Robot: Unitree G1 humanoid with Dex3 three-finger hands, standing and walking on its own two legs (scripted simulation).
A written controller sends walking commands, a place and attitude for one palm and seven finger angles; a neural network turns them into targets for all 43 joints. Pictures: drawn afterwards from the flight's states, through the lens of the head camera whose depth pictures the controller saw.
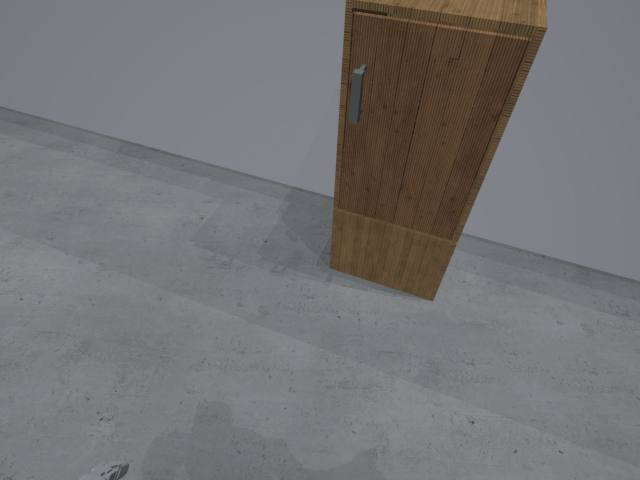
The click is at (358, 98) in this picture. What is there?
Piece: cupboard door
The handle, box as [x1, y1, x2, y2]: [349, 64, 366, 124]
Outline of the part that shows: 365,64 363,64 359,69 355,69 352,74 349,122 356,124 359,120 359,114 361,111 360,103 364,70 366,68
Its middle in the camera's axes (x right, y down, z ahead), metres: +0.09 -0.36 +0.96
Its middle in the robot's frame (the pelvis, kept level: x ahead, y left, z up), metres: +0.97 -0.04 +0.02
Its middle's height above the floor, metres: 0.79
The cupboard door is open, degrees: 0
